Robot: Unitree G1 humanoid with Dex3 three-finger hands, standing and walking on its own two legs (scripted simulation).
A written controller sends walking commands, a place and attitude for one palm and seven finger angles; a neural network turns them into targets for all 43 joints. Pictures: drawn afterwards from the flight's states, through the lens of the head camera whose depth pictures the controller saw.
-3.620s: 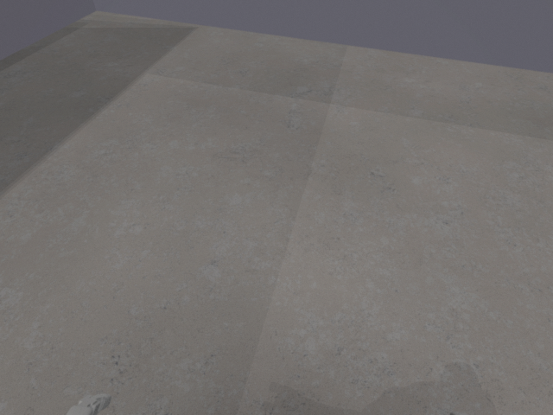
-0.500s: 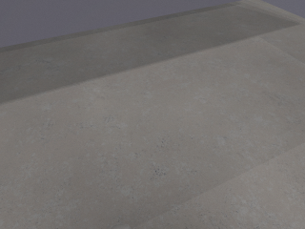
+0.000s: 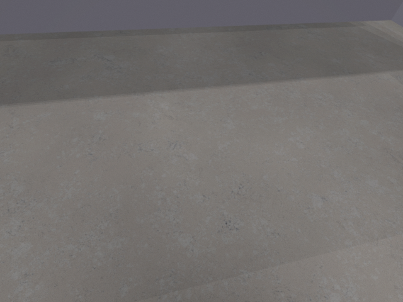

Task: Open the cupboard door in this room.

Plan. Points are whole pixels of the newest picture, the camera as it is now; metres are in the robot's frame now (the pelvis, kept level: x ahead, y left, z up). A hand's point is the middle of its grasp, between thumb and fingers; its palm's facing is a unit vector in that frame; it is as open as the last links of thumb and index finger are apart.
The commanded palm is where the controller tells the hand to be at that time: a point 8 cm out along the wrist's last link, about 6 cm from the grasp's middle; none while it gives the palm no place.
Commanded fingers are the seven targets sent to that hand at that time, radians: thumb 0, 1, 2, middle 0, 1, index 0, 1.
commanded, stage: turn or walk to find it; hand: left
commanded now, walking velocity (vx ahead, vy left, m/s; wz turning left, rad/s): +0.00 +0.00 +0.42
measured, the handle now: out of the picture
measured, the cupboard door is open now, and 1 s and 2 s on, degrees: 0 0 0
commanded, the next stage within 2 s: none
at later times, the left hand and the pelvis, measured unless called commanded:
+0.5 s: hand out of the picture -0.01 +0.14 -0.15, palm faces +0.26 -0.93 -0.26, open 7.4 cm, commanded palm none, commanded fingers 0.00 0.90 0.90 -0.20 -0.30 -0.20 -0.30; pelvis -0.04 -0.05 +0.00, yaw +14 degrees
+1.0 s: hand out of the picture -0.11 +0.22 -0.17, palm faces +0.47 -0.85 -0.25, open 7.4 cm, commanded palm none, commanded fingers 0.00 0.90 0.90 -0.20 -0.30 -0.20 -0.30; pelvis -0.07 +0.00 +0.00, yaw +25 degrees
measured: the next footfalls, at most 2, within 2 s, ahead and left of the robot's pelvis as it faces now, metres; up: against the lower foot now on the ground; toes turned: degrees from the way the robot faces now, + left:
right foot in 0.22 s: +0.01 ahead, -0.14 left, +0.00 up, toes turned +4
left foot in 0.70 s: -0.07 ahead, +0.09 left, +0.00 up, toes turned +24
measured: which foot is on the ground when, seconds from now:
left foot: down 0.00-0.22, up 0.24-0.68, down 0.70-1.00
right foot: up 0.00-0.20, down 0.22-0.72, up 0.74-1.00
